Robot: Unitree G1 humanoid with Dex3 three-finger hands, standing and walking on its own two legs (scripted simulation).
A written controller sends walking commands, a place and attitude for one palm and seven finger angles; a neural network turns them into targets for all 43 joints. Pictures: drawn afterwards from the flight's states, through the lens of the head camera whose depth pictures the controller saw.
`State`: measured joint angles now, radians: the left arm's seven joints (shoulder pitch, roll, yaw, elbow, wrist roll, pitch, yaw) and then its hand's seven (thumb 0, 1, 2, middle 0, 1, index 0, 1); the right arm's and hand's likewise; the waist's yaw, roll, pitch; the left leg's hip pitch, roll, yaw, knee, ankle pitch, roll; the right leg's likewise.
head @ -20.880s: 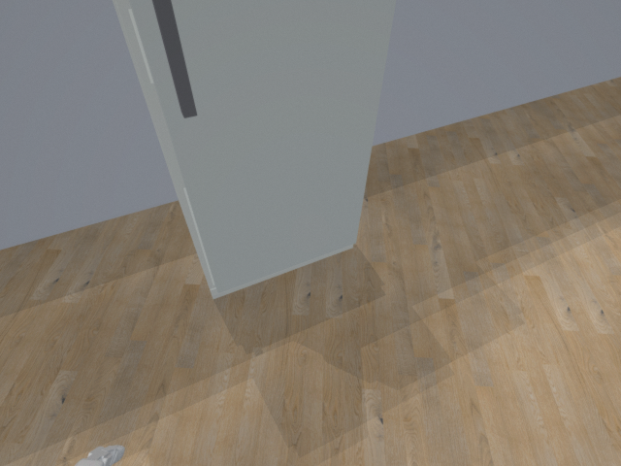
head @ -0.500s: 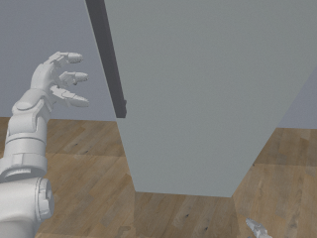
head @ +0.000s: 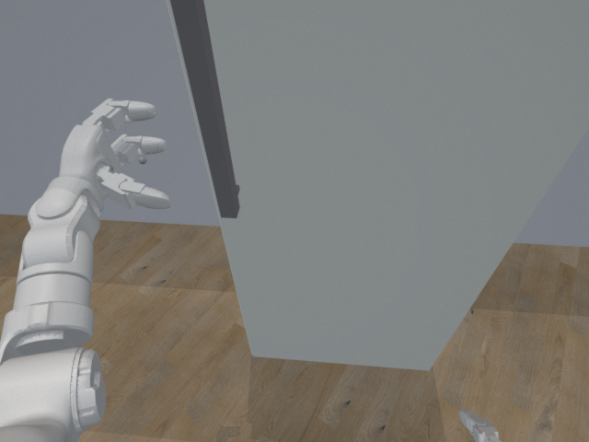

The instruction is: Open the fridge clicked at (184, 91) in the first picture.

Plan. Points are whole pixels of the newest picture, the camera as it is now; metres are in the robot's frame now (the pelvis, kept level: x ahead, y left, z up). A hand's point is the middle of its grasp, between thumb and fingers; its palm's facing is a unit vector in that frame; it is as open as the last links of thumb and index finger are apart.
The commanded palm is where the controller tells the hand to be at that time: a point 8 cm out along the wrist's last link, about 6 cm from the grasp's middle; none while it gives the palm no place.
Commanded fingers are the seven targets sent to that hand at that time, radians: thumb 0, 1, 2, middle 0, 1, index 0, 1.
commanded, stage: move the hooked fingers beside the handle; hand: left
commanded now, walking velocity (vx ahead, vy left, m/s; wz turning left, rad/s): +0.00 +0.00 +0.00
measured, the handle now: (215, 107) +0.49 +0.13 +0.23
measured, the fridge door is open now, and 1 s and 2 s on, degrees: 0 0 0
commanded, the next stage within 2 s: feel for the door with the fingertips in 1.00 s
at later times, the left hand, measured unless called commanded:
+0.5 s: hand (156, 138) +0.44 +0.21 +0.22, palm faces +0.00 -1.00 -0.02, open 14.0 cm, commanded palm +0.41 +0.26 +0.21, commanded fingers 0.00 -0.50 0.30 -0.30 -1.20 -0.30 -1.20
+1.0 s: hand (159, 150) +0.43 +0.20 +0.20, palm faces -0.02 -1.00 -0.02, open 14.0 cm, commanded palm +0.42 +0.25 +0.21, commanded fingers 0.00 -0.50 0.30 -0.30 -1.20 -0.30 -1.20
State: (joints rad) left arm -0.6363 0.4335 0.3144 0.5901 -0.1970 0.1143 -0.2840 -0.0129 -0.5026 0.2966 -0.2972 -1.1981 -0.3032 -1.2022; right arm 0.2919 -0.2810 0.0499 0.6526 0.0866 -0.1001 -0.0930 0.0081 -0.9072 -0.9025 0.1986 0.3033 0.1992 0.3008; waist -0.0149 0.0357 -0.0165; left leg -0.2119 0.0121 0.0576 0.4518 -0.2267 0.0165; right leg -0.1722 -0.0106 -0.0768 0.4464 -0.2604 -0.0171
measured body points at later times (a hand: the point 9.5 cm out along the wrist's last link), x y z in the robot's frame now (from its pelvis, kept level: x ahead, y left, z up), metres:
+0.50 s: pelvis +0.00 +0.00 +0.00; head +0.00 -0.01 +0.45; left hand +0.43 +0.26 +0.22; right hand +0.08 -0.26 -0.11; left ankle +0.01 +0.11 -0.74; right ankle -0.01 -0.11 -0.74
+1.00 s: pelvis +0.01 +0.01 +0.00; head +0.01 -0.01 +0.45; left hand +0.43 +0.26 +0.20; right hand +0.15 -0.25 -0.10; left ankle +0.01 +0.11 -0.74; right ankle -0.01 -0.11 -0.74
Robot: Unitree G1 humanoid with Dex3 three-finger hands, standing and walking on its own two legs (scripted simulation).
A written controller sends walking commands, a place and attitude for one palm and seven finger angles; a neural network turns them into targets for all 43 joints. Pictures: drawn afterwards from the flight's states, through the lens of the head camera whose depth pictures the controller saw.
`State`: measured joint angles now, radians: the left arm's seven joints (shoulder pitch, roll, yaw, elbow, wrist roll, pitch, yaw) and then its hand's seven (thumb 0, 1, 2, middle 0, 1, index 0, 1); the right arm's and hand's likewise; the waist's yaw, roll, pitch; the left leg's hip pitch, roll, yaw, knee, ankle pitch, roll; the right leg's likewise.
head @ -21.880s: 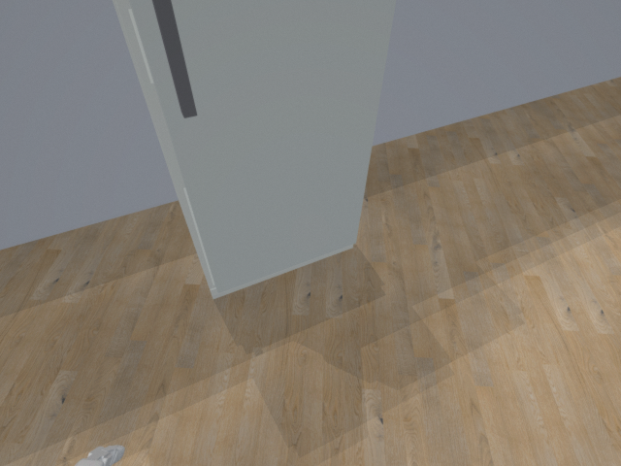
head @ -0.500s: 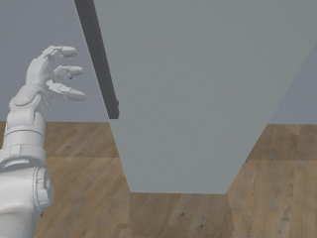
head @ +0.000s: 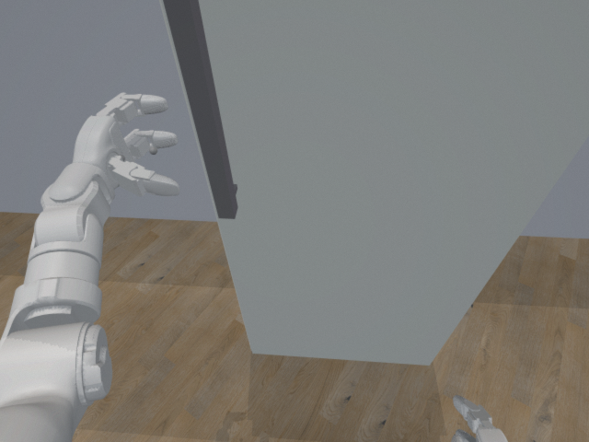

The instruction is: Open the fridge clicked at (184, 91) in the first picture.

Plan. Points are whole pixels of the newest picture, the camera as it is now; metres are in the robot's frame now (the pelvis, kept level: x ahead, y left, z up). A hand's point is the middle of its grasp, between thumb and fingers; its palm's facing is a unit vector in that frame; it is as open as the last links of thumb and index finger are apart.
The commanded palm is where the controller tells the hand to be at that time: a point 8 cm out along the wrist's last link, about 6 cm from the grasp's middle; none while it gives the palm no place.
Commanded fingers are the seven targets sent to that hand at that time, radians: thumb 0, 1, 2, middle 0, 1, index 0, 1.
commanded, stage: feel for the door with the fingertips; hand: left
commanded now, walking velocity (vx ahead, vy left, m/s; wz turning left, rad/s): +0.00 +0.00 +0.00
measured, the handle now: (211, 105) +0.48 +0.13 +0.23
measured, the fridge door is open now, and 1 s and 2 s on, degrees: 0 0 0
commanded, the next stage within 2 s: slide the fingers in behind the handle in 1.08 s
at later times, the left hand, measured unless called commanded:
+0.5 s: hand (185, 145) +0.43 +0.16 +0.21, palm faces -0.03 -1.00 +0.00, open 14.0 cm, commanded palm +0.40 +0.22 +0.21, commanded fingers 0.00 -0.50 0.30 -0.30 -1.20 -0.30 -1.20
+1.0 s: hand (176, 138) +0.44 +0.17 +0.21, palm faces -0.01 -1.00 -0.01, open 14.0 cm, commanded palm +0.42 +0.22 +0.21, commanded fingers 0.00 -0.50 0.30 -0.30 -1.20 -0.30 -1.20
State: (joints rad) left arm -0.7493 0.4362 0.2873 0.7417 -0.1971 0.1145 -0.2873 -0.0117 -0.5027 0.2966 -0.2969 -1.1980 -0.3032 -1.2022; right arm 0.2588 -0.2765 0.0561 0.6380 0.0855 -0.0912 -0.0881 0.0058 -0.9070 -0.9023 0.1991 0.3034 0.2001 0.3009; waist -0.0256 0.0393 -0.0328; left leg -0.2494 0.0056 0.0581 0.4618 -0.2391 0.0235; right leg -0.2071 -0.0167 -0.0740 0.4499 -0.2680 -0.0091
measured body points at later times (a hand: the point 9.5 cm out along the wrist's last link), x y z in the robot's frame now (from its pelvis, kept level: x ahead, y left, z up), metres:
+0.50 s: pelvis +0.00 +0.00 +0.00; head +0.00 -0.02 +0.45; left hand +0.42 +0.21 +0.21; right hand +0.12 -0.25 -0.11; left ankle +0.00 +0.10 -0.74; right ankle -0.02 -0.11 -0.74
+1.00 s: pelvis -0.01 -0.01 +0.00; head +0.00 -0.02 +0.45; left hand +0.43 +0.22 +0.21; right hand +0.09 -0.27 -0.11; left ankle +0.00 +0.10 -0.74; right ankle -0.02 -0.11 -0.74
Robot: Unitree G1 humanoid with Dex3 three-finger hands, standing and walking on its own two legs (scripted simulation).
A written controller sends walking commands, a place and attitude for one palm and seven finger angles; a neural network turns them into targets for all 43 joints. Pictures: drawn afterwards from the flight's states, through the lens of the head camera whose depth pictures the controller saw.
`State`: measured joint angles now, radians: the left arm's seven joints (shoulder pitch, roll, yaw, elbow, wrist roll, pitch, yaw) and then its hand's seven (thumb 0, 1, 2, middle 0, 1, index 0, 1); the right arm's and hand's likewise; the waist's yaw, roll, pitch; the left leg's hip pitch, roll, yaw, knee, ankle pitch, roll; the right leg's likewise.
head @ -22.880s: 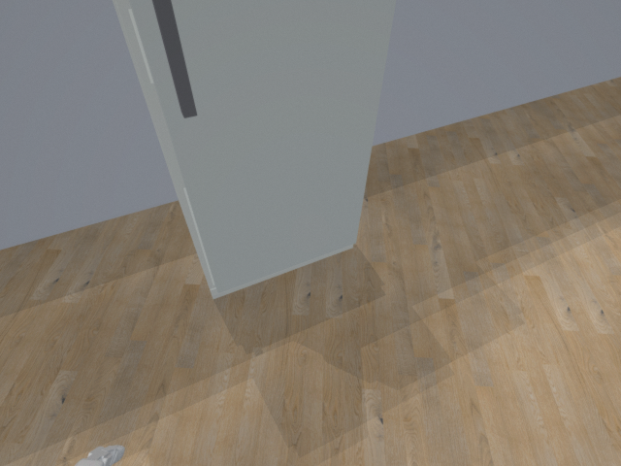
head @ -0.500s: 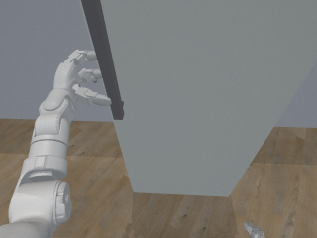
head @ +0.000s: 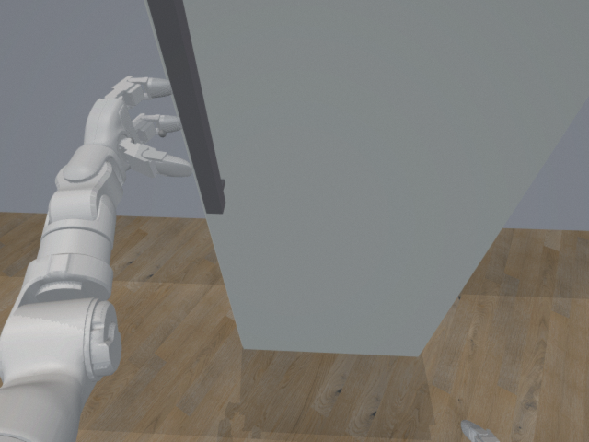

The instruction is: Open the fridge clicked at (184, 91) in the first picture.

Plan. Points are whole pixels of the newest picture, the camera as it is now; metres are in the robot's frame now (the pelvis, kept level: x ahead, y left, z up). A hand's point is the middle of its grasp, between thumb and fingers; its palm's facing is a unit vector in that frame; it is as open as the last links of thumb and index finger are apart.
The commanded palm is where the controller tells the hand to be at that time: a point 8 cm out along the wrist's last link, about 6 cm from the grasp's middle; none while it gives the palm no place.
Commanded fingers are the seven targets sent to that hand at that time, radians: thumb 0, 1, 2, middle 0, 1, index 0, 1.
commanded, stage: feel for the door with the fingertips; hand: left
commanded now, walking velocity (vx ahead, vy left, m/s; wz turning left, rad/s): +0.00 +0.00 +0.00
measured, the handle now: (196, 99) +0.49 +0.14 +0.23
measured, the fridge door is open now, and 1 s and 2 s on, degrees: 0 0 0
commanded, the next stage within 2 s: slide the fingers in behind the handle in 0.08 s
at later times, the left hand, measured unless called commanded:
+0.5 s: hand (163, 133) +0.45 +0.18 +0.21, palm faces -0.03 -1.00 -0.01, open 13.9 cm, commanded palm +0.43 +0.22 +0.21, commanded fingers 0.00 -0.50 0.30 -0.30 -1.20 -0.30 -1.20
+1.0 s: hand (187, 133) +0.44 +0.14 +0.21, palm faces -0.03 -1.00 -0.01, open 14.0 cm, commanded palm +0.42 +0.20 +0.21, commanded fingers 0.00 -0.50 0.30 -0.30 -1.20 -0.30 -1.20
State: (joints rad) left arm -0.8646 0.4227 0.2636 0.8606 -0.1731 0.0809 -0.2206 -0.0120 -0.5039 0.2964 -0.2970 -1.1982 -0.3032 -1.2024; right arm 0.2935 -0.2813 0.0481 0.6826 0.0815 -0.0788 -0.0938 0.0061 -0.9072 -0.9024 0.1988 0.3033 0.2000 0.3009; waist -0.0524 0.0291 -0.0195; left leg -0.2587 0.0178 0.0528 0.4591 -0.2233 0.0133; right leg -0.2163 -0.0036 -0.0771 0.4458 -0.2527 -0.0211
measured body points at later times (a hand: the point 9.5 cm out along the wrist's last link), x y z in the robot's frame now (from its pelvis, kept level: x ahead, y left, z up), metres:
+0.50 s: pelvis +0.00 +0.01 +0.00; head +0.01 +0.00 +0.45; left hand +0.44 +0.23 +0.21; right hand +0.09 -0.25 -0.11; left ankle +0.01 +0.11 -0.74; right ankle -0.01 -0.10 -0.74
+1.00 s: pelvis +0.00 +0.00 +0.00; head +0.00 -0.01 +0.45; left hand +0.44 +0.20 +0.22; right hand +0.13 -0.25 -0.11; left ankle +0.01 +0.11 -0.74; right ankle -0.01 -0.10 -0.74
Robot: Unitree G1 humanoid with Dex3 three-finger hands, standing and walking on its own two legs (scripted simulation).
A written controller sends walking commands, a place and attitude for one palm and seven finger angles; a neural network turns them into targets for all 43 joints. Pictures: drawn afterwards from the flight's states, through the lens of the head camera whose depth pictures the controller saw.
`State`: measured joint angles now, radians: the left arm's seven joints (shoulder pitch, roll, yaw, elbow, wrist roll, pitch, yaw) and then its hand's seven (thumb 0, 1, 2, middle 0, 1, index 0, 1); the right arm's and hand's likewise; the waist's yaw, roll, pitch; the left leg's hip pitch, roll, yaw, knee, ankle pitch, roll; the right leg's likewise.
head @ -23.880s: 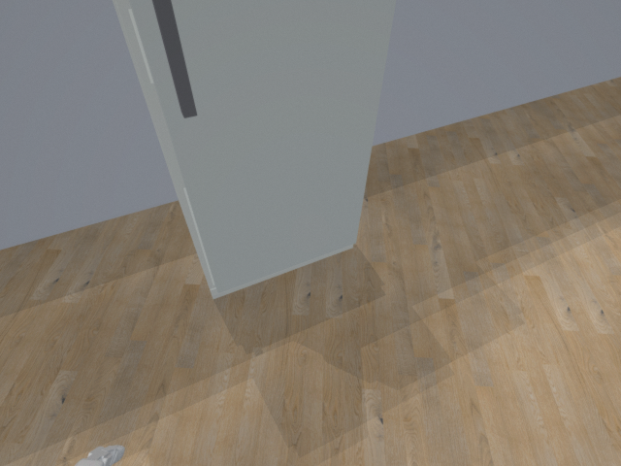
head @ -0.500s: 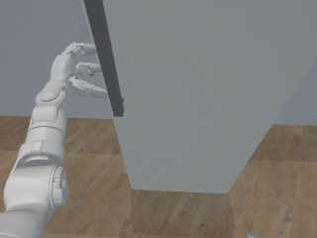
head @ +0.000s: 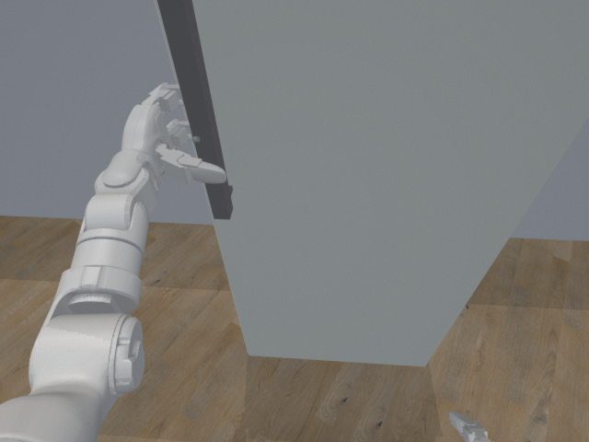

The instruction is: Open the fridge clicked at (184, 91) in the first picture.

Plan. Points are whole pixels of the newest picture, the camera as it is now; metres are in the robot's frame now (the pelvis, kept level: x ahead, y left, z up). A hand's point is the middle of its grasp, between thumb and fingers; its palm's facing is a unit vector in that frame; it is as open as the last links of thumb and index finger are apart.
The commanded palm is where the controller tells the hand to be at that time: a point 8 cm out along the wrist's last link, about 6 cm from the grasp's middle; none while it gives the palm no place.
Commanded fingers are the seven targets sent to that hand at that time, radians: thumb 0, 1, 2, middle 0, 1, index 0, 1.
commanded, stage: slide the fingers in behind the handle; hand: left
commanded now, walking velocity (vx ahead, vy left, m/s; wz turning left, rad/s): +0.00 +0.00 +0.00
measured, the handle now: (205, 107) +0.49 +0.14 +0.23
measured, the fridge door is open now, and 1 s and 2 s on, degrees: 0 0 0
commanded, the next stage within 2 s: grip the handle and tug to test in 1.00 s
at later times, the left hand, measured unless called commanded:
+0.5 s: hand (207, 141) +0.43 +0.13 +0.22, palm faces -0.04 -1.00 +0.00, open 14.0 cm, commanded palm +0.41 +0.18 +0.21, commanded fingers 0.00 -0.50 0.30 -0.30 -1.20 -0.30 -1.20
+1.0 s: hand (216, 139) +0.43 +0.12 +0.22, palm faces -0.03 -1.00 +0.00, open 14.0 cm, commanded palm +0.41 +0.17 +0.21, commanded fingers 0.00 -0.50 0.30 -0.30 -1.20 -0.30 -1.20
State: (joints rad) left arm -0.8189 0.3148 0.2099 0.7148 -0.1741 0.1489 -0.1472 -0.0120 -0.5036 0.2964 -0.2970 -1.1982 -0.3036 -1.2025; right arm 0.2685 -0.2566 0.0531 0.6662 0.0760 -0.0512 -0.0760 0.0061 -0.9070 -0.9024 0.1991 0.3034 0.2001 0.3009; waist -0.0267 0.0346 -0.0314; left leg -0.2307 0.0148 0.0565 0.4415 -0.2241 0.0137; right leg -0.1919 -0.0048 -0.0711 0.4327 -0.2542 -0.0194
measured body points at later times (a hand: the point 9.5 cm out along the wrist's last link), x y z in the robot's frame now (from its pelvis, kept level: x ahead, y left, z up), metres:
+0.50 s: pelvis +0.00 +0.00 +0.00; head -0.01 -0.02 +0.45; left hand +0.43 +0.18 +0.22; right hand +0.12 -0.25 -0.11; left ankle +0.01 +0.11 -0.74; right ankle -0.02 -0.10 -0.74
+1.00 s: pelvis -0.01 +0.00 +0.00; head -0.01 -0.01 +0.45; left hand +0.43 +0.17 +0.22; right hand +0.10 -0.25 -0.11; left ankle +0.01 +0.11 -0.74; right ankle -0.02 -0.10 -0.74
